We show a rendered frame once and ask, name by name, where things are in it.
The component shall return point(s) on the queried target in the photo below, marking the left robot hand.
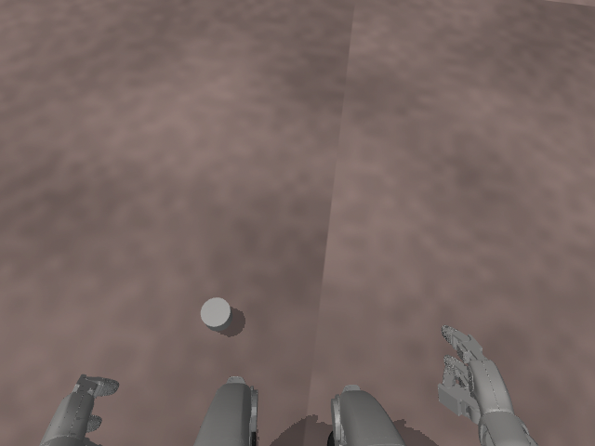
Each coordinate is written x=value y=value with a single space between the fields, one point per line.
x=73 y=417

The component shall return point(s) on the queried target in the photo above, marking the right robot arm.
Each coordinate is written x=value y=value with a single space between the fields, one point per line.
x=503 y=429

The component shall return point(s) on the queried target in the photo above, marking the tin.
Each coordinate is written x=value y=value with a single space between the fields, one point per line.
x=216 y=314

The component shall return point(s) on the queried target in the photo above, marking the right robot hand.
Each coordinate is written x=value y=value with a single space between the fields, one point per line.
x=481 y=388

